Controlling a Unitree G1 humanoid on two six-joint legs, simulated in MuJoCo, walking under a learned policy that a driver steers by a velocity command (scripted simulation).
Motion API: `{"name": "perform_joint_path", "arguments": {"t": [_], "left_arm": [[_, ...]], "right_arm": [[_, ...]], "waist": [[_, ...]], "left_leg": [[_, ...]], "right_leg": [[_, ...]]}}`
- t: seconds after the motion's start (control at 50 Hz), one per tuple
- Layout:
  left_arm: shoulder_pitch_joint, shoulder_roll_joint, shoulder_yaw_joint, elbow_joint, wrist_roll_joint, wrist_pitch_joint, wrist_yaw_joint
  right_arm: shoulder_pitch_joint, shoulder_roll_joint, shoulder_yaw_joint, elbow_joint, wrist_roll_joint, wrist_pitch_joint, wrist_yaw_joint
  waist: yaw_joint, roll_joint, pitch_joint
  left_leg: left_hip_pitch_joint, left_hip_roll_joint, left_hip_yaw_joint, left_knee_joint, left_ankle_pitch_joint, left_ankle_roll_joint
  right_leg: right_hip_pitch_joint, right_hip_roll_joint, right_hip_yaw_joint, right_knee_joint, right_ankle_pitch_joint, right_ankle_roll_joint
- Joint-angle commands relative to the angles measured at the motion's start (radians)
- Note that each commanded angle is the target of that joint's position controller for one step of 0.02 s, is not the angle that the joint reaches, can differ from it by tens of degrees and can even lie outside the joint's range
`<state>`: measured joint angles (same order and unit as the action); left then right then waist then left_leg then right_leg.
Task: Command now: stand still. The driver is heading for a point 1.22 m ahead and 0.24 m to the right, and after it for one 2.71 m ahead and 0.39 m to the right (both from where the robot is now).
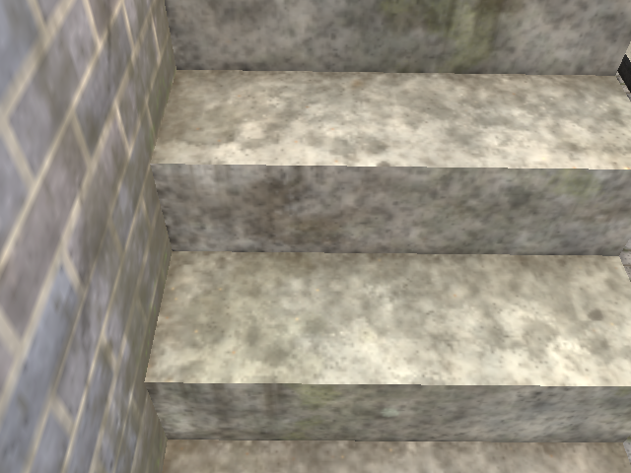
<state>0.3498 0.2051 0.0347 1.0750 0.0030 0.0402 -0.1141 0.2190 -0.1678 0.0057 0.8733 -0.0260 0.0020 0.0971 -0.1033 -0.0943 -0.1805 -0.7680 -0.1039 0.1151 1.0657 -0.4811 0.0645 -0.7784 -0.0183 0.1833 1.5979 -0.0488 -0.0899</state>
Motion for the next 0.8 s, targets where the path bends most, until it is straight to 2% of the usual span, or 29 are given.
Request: {"name": "perform_joint_path", "arguments": {"t": [0.02, 0.04, 0.06, 0.08, 0.1, 0.12, 0.14, 0.16, 0.18, 0.22, 0.24, 0.28, 0.3, 0.32, 0.34, 0.36, 0.38, 0.4, 0.42, 0.44, 0.46, 0.48, 0.5, 0.54, 0.56, 0.58, 0.66, 0.7, 0.8], "left_arm": [[-0.173, 0.107, 0.016, -0.216, -0.009, -0.021, 0.096], [-0.162, 0.097, 0.012, -0.239, 0.002, 0.000, 0.113], [-0.160, 0.049, -0.005, -0.237, -0.020, 0.007, 0.105], [-0.130, 0.039, -0.013, -0.242, -0.046, 0.011, 0.081], [-0.069, 0.065, 0.005, -0.203, -0.042, 0.000, 0.058], [-0.071, 0.078, 0.009, -0.188, -0.044, -0.006, 0.045], [-0.106, 0.076, 0.008, -0.199, -0.029, -0.011, 0.042], [-0.176, 0.072, 0.003, -0.221, -0.002, -0.016, 0.044], [-0.213, 0.084, 0.002, -0.240, 0.011, -0.018, 0.048], [-0.233, 0.077, -0.005, -0.254, 0.016, -0.032, 0.056], [-0.221, 0.067, -0.010, -0.246, 0.017, -0.037, 0.059], [-0.161, 0.005, -0.027, -0.212, 0.029, -0.045, 0.051], [-0.203, -0.015, -0.035, -0.219, 0.035, -0.054, 0.043], [-0.213, -0.017, -0.040, -0.211, 0.024, -0.060, 0.034], [-0.216, 0.015, -0.031, -0.202, 0.027, -0.074, 0.044], [-0.210, 0.024, -0.032, -0.196, 0.021, -0.084, 0.062], [-0.249, 0.065, -0.017, -0.220, 0.002, -0.104, 0.096], [-0.344, 0.154, -0.009, -0.267, -0.002, -0.112, 0.099], [-0.369, 0.192, 0.014, -0.290, -0.002, -0.113, 0.094], [-0.299, 0.176, 0.021, -0.255, -0.026, -0.110, 0.098], [-0.281, 0.141, 0.018, -0.252, -0.034, -0.104, 0.091], [-0.236, 0.129, 0.026, -0.237, -0.041, -0.106, 0.081], [-0.228, 0.130, 0.024, -0.242, -0.041, -0.101, 0.067], [-0.174, 0.153, 0.036, -0.218, -0.043, -0.096, 0.062], [-0.191, 0.143, 0.035, -0.209, -0.039, -0.087, 0.064], [-0.170, 0.135, 0.033, -0.193, -0.037, -0.081, 0.063], [-0.146, 0.122, 0.034, -0.164, -0.030, -0.068, 0.060], [-0.151, 0.118, 0.034, -0.152, -0.026, -0.069, 0.067], [-0.150, 0.111, 0.032, -0.127, -0.024, -0.067, 0.076]], "right_arm": [[-0.118, 0.115, 0.035, 0.034, 0.013, -0.115, 0.036], [-0.186, 0.115, 0.037, 0.015, 0.011, -0.125, 0.038], [-0.266, 0.074, 0.020, -0.026, 0.019, -0.122, 0.051], [-0.292, -0.023, -0.006, -0.047, 0.018, -0.109, 0.049], [-0.275, -0.077, -0.025, -0.064, 0.008, -0.111, 0.044], [-0.211, -0.107, -0.031, -0.052, -0.010, -0.106, 0.040], [-0.117, -0.117, -0.036, -0.023, -0.027, -0.111, 0.027], [-0.020, -0.093, -0.027, 0.013, -0.039, -0.117, 0.022], [0.030, -0.074, -0.023, 0.030, -0.042, -0.121, 0.020], [0.021, -0.044, -0.008, 0.025, -0.027, -0.129, 0.026], [-0.047, -0.036, -0.001, -0.002, -0.021, -0.128, 0.034], [-0.190, -0.053, 0.003, -0.072, 0.010, -0.131, 0.049], [-0.197, -0.066, -0.001, -0.089, 0.020, -0.134, 0.053], [-0.122, -0.090, -0.017, -0.065, 0.038, -0.122, 0.068], [-0.070, -0.116, -0.030, -0.053, 0.067, -0.113, 0.092], [-0.039, -0.125, -0.041, -0.049, 0.079, -0.100, 0.104], [-0.026, -0.139, -0.054, -0.047, 0.065, -0.089, 0.107], [0.081, -0.102, -0.057, -0.052, 0.021, -0.081, 0.076], [0.087, -0.102, -0.052, -0.062, 0.007, -0.082, 0.045], [0.016, -0.098, -0.049, -0.095, 0.014, -0.079, 0.031], [-0.039, -0.099, -0.051, -0.114, 0.019, -0.077, 0.018], [-0.055, -0.117, -0.051, -0.114, 0.026, -0.082, 0.020], [-0.069, -0.098, -0.046, -0.127, 0.029, -0.089, 0.010], [-0.082, -0.072, -0.033, -0.147, 0.018, -0.086, 0.006], [-0.048, -0.061, -0.027, -0.136, 0.029, -0.083, 0.011], [-0.031, -0.072, -0.030, -0.128, 0.036, -0.080, 0.009], [0.020, -0.064, -0.020, -0.115, 0.031, -0.067, 0.018], [0.031, -0.083, -0.022, -0.105, 0.015, -0.063, 0.009], [0.084, -0.055, -0.018, -0.083, 0.018, -0.061, 0.001]], "waist": [[0.134, 0.073, -0.109], [0.164, 0.101, -0.094], [0.189, 0.094, -0.047], [0.189, 0.158, -0.047], [0.192, 0.161, -0.019], [0.159, 0.172, -0.024], [0.127, 0.164, -0.015], [0.094, 0.142, -0.006], [0.079, 0.142, 0.000], [0.101, 0.168, 0.016], [0.129, 0.138, 0.028], [0.190, 0.128, 0.050], [0.171, 0.141, 0.080], [0.155, 0.148, 0.092], [0.148, 0.140, 0.095], [0.144, 0.145, 0.099], [0.101, 0.177, 0.062], [-0.029, 0.085, -0.050], [-0.035, 0.038, -0.074], [0.005, 0.064, -0.043], [0.027, 0.051, -0.006], [0.063, 0.099, 0.033], [0.055, 0.067, 0.031], [0.063, 0.059, 0.017], [0.061, 0.068, 0.040], [0.072, 0.061, 0.039], [0.085, 0.065, 0.083], [0.090, 0.069, 0.107], [0.091, 0.084, 0.158]], "left_leg": [[0.383, 0.358, -0.416, -0.500, 1.117, 0.234], [0.363, 0.328, -0.340, -0.514, 0.989, 0.180], [0.298, 0.292, -0.225, -0.524, 0.906, 0.101], [0.180, 0.234, -0.131, -0.554, 0.833, 0.046], [0.117, 0.220, -0.071, -0.604, 0.850, 0.028], [0.140, 0.236, -0.094, -0.619, 0.853, 0.045], [0.237, 0.250, -0.102, -0.608, 0.857, 0.059], [0.360, 0.266, -0.125, -0.579, 0.877, 0.073], [0.448, 0.282, -0.140, -0.563, 0.905, 0.084], [0.531, 0.302, -0.152, -0.541, 1.005, 0.094], [0.517, 0.309, -0.152, -0.533, 1.032, 0.092], [0.382, 0.256, -0.072, -0.518, 0.981, 0.034], [0.384, 0.255, -0.083, -0.510, 0.982, 0.036], [0.428, 0.282, -0.129, -0.502, 1.009, 0.064], [0.509, 0.306, -0.177, -0.459, 1.084, 0.082], [0.575, 0.326, -0.220, -0.438, 1.099, 0.088], [0.664, 0.265, -0.173, -0.382, 1.007, 0.043], [0.672, 0.180, -0.111, -0.324, 0.775, -0.020], [0.606, 0.148, -0.086, -0.326, 0.627, -0.056], [0.552, 0.154, -0.076, -0.363, 0.546, -0.063], [0.501, 0.160, -0.067, -0.383, 0.475, -0.065], [0.447, 0.156, -0.049, -0.389, 0.382, -0.068], [0.417, 0.152, -0.037, -0.394, 0.309, -0.081], [0.428, 0.145, -0.035, -0.398, 0.307, -0.090], [0.423, 0.147, -0.035, -0.407, 0.314, -0.089], [0.431, 0.152, -0.037, -0.406, 0.345, -0.090], [0.434, 0.154, -0.038, -0.441, 0.290, -0.093], [0.432, 0.147, -0.039, -0.468, 0.255, -0.097], [0.443, 0.147, -0.048, -0.501, 0.242, -0.083]], "right_leg": [[-0.276, -0.050, 0.024, 0.243, -0.236, 0.087], [-0.280, -0.080, 0.016, 0.190, -0.297, 0.106], [-0.218, -0.115, -0.031, 0.123, -0.415, 0.135], [-0.113, -0.086, -0.089, 0.158, -0.457, 0.142], [-0.011, -0.067, -0.157, 0.228, -0.395, 0.165], [-0.024, -0.043, -0.158, 0.338, -0.370, 0.173], [-0.097, -0.041, -0.159, 0.369, -0.340, 0.172], [-0.185, -0.050, -0.148, 0.355, -0.332, 0.156], [-0.236, -0.065, -0.139, 0.314, -0.336, 0.149], [-0.237, -0.101, -0.135, 0.193, -0.328, 0.151], [-0.159, -0.127, -0.125, 0.079, -0.272, 0.166], [0.144, -0.172, -0.164, -0.306, -0.145, 0.204], [0.210, -0.152, -0.208, -0.469, -0.143, 0.234], [0.256, -0.117, -0.254, -0.601, -0.081, 0.245], [0.275, -0.099, -0.245, -0.802, -0.003, 0.235], [0.294, -0.086, -0.243, -0.977, 0.094, 0.221], [0.318, -0.067, -0.236, -1.047, 0.294, 0.190], [0.405, -0.078, -0.237, -0.977, 0.503, 0.103], [0.472, -0.097, -0.239, -0.965, 0.519, 0.063], [0.504, -0.095, -0.230, -0.976, 0.414, 0.063], [0.512, -0.087, -0.221, -0.982, 0.307, 0.067], [0.521, -0.082, -0.202, -1.008, 0.300, 0.046], [0.553, -0.104, -0.176, -0.983, 0.350, 0.020], [0.584, -0.101, -0.185, -0.995, 0.398, 0.013], [0.592, -0.084, -0.202, -1.005, 0.368, 0.022], [0.600, -0.078, -0.216, -1.000, 0.359, 0.037], [0.588, -0.059, -0.242, -1.022, 0.212, 0.046], [0.582, -0.050, -0.251, -1.032, 0.136, 0.049], [0.550, -0.042, -0.268, -1.052, 0.019, 0.047]]}}
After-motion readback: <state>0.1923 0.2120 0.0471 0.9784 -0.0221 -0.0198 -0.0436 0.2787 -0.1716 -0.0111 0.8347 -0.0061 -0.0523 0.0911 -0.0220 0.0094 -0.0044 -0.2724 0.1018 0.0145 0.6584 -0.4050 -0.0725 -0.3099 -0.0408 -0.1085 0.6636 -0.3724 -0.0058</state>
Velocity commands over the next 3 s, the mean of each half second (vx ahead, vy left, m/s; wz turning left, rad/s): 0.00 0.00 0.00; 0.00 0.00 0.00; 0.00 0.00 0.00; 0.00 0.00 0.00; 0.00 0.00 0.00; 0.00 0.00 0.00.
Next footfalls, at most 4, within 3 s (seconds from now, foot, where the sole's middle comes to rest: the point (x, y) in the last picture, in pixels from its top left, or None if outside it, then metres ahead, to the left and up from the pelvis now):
0.38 right None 0.10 -0.19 -0.69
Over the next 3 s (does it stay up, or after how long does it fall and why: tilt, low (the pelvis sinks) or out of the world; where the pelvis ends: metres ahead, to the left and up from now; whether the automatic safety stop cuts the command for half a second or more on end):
stays up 0.04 -0.06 0.07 its command is cut before an obstacle from the start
